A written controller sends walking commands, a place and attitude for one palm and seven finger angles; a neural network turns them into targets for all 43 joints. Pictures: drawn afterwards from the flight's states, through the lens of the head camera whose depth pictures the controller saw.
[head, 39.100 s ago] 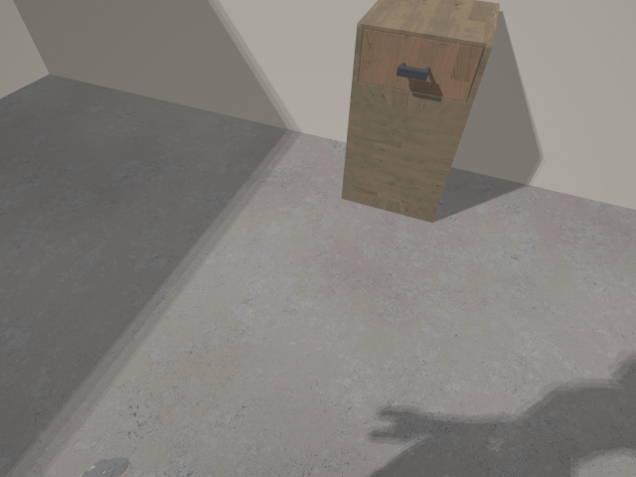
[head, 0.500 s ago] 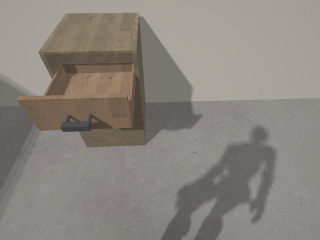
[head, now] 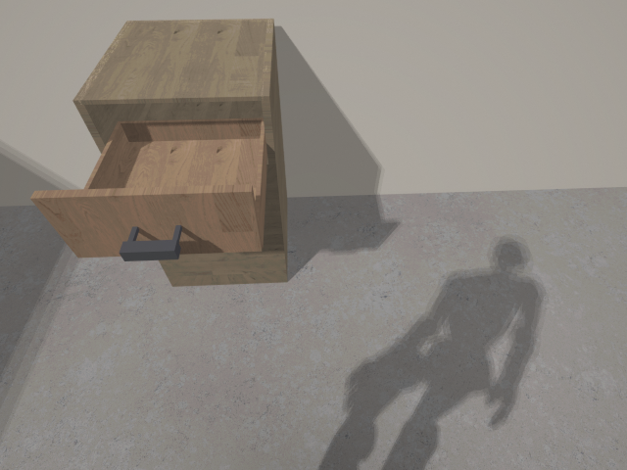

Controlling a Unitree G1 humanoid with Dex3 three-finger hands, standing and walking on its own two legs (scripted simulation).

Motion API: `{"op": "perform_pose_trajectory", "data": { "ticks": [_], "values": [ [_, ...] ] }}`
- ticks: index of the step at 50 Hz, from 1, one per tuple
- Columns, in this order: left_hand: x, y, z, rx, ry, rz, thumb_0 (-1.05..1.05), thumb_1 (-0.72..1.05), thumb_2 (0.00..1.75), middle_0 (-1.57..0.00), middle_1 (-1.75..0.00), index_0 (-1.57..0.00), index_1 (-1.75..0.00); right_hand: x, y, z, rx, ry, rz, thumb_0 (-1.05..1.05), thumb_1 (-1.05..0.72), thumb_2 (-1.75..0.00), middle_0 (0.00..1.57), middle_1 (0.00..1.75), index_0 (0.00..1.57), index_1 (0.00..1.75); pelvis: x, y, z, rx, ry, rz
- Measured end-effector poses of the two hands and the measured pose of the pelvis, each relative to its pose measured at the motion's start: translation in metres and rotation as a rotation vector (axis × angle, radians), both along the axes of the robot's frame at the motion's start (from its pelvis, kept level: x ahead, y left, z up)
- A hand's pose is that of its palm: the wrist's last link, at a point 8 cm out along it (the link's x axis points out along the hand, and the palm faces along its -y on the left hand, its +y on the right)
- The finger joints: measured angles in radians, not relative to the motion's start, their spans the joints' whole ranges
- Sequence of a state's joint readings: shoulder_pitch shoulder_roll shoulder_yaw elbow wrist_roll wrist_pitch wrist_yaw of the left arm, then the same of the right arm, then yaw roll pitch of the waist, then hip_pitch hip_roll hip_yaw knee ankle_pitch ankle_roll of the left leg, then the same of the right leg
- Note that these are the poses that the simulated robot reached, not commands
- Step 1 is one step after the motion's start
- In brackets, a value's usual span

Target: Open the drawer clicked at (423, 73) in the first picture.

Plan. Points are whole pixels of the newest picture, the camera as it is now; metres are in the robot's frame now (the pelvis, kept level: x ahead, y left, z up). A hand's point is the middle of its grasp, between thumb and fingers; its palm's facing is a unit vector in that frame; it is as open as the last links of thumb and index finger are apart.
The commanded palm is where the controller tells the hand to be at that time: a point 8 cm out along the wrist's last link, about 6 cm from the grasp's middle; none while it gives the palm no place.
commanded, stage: look to check the result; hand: left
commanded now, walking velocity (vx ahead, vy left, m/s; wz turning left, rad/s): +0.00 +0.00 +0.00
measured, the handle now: (153, 240) +0.51 +0.34 -0.10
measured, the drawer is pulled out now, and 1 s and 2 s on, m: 0.30 0.30 0.30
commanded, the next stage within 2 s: stand and wait in 0.12 s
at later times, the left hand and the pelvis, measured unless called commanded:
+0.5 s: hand out of the picture +0.03 +0.19 -0.17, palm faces +0.00 -0.97 -0.23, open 7.4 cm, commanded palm none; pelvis +0.01 +0.00 +0.00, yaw +0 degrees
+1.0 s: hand out of the picture +0.04 +0.19 -0.17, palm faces +0.00 -0.97 -0.25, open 7.4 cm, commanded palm none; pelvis +0.01 +0.00 +0.00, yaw +0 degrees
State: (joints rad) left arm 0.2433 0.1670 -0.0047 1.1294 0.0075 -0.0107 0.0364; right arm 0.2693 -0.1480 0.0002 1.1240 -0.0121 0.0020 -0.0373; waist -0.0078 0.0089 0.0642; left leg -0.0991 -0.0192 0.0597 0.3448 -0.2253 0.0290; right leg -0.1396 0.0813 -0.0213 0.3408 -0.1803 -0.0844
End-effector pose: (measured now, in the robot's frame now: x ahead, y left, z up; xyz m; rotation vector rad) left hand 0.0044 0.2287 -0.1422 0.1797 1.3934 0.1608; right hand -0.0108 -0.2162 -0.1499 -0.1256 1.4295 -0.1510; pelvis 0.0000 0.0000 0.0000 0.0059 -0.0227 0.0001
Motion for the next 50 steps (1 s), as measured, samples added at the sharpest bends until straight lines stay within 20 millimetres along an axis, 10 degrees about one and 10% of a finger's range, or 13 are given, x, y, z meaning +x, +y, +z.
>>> {"op": "perform_pose_trajectory", "data": {
  "ticks": [50],
  "values": [
    [0.033, 0.011, 0.005, 0.032, -0.05, -0.019, 0.01, 0.91, 0.9, -0.2, -0.29, -0.2, -0.3, 0.028, -0.026, 0.004, -0.047, -0.033, 0.017, 0.0, -0.91, -0.9, 0.2, 0.3, 0.2, 0.3, 0.011, -0.004, 0.001, 0.002, 0.002, 0.0]
  ]
}}
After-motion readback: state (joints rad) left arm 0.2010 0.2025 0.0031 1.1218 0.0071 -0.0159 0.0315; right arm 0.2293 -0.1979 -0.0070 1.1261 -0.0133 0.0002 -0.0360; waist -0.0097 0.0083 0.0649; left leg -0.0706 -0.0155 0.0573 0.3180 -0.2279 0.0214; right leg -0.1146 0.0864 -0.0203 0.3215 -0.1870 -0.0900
